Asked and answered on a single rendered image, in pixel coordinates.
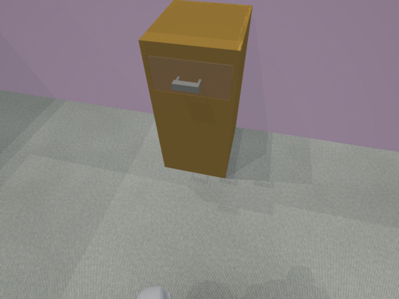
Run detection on handle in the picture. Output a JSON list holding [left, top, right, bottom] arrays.
[[171, 77, 201, 93]]

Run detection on cabinet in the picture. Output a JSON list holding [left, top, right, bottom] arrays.
[[138, 0, 252, 178]]

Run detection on robot left thigh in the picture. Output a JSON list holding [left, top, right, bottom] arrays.
[[136, 287, 171, 299]]

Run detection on drawer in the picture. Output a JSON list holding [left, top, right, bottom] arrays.
[[148, 55, 234, 100]]

